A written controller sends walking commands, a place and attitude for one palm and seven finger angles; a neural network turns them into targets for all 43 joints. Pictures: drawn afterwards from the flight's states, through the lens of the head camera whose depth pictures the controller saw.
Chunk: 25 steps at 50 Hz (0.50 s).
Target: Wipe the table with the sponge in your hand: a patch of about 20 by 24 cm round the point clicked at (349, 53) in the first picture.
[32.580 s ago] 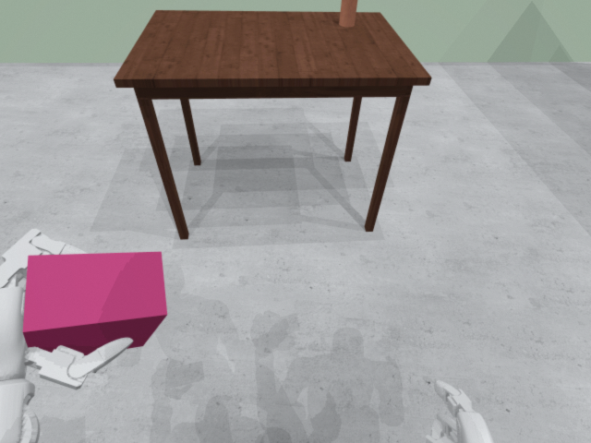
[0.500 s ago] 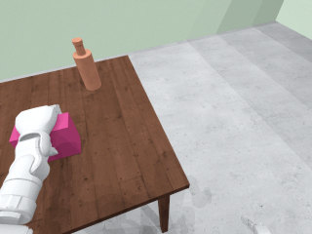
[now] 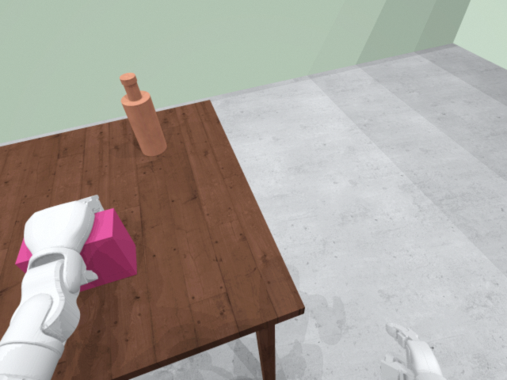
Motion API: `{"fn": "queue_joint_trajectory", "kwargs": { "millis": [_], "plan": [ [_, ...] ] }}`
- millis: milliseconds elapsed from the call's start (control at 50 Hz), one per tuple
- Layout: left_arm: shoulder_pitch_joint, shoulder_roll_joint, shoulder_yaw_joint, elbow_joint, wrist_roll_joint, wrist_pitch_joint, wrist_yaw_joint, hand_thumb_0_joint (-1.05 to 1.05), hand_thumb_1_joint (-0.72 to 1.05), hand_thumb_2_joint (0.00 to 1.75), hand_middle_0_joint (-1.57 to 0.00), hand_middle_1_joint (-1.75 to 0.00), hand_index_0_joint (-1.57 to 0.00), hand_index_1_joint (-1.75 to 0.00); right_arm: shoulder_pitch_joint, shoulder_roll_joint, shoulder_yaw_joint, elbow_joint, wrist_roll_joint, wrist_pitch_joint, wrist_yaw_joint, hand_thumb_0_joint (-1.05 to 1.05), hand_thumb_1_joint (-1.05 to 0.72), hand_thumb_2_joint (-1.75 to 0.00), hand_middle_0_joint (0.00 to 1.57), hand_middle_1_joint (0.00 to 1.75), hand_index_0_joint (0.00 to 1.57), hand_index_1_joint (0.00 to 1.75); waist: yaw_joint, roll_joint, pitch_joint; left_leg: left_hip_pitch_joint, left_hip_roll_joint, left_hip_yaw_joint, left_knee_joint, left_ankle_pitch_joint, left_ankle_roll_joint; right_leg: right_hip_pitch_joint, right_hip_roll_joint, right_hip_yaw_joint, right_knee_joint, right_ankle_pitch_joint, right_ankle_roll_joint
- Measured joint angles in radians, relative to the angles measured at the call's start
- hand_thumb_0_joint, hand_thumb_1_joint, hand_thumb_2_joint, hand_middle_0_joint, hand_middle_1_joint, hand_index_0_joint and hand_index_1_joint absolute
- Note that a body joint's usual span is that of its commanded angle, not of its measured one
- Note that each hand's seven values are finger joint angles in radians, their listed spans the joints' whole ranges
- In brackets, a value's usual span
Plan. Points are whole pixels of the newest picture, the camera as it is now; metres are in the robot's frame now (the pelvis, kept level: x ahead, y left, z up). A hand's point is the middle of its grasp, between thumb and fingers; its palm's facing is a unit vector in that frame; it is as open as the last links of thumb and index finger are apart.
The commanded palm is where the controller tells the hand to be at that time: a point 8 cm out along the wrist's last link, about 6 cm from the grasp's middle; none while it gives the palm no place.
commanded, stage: wipe back along the first lane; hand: left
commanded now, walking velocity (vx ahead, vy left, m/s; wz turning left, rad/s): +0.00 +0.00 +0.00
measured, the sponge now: (88, 259) +0.28 +0.32 +0.03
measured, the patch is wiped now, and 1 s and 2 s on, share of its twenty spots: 1.00 1.00 1.00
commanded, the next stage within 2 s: lift the sponge slowly off the table in 0.64 s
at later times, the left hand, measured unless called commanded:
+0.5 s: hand (79, 271) +0.24 +0.30 +0.07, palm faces +0.02 -0.05 -1.00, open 10.6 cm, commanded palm +0.20 +0.28 +0.10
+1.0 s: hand (79, 293) +0.21 +0.28 +0.07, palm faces +0.02 -0.09 -1.00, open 10.6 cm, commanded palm +0.18 +0.27 +0.12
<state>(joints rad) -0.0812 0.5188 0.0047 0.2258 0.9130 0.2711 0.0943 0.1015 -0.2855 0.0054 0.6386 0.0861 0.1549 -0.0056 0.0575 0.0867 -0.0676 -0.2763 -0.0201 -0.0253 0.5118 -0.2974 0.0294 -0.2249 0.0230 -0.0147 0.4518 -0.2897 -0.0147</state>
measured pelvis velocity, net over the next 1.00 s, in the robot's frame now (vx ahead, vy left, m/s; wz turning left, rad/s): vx -0.01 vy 0.00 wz -0.01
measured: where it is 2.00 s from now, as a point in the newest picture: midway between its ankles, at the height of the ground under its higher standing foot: outside the picture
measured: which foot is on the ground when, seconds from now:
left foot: down 0.00-1.00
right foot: down 0.00-1.00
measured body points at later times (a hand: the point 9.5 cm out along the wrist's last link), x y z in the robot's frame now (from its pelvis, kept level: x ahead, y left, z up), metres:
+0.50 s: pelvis +0.00 +0.01 +0.00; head +0.00 -0.03 +0.45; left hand +0.24 +0.29 +0.12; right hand +0.22 -0.21 -0.10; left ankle -0.02 +0.10 -0.74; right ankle -0.04 -0.11 -0.74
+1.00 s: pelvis -0.01 +0.00 +0.00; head -0.02 -0.04 +0.45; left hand +0.21 +0.28 +0.12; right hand +0.22 -0.22 -0.09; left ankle -0.02 +0.10 -0.74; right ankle -0.04 -0.11 -0.74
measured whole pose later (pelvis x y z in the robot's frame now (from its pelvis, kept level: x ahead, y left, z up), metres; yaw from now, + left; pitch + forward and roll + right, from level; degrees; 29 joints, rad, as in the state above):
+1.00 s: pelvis -0.01 +0.00 +0.00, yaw +0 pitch -1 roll +0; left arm 0.23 0.46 -0.08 -0.15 0.91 0.41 0.09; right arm 0.05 -0.27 0.02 0.64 0.07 0.14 -0.01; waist 0.10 0.10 -0.04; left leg -0.19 -0.02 -0.01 0.49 -0.29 0.03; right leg -0.16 0.02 0.00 0.46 -0.29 -0.02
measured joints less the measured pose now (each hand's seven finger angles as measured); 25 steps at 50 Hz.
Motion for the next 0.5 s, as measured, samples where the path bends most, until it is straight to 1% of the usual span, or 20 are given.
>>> {"fn": "queue_joint_trajectory", "kwargs": {
  "millis": [140, 260, 500],
  "plan": [
    [0.079, -0.014, -0.013, -0.107, -0.003, 0.037, 0.008, 0.00, -0.52, 1.04, -0.64, -1.33, -0.67, -1.32, -0.002, -0.002, 0.000, 0.003, -0.002, -0.001, 0.001, 0.02, -0.90, -0.90, 0.20, 0.30, 0.20, 0.29, 0.011, 0.004, 0.005, 0.014, -0.004, 0.003, 0.001, -0.004, 0.003, 0.012, -0.004, 0.003, 0.004, -0.006, 0.003],
    [0.113, -0.024, -0.030, -0.159, -0.003, 0.069, 0.004, 0.00, -0.52, 1.04, -0.64, -1.33, -0.66, -1.32, -0.011, 0.002, 0.004, 0.001, -0.002, -0.004, -0.001, 0.02, -0.90, -0.90, 0.19, 0.30, 0.20, 0.29, 0.016, 0.006, 0.009, 0.023, -0.008, 0.005, -0.003, -0.002, 0.006, 0.019, -0.009, 0.005, 0.005, -0.006, 0.007],
    [0.214, -0.052, -0.064, -0.277, 0.012, 0.100, 0.018, -0.01, -0.52, 1.04, -0.64, -1.33, -0.66, -1.32, -0.026, 0.014, 0.011, -0.011, -0.005, -0.014, 0.009, 0.02, -0.90, -0.90, 0.19, 0.30, 0.20, 0.29, 0.026, 0.016, 0.008, 0.039, -0.013, 0.011, -0.007, -0.001, 0.010, 0.031, -0.013, 0.011, 0.007, -0.006, 0.011]
  ]
}}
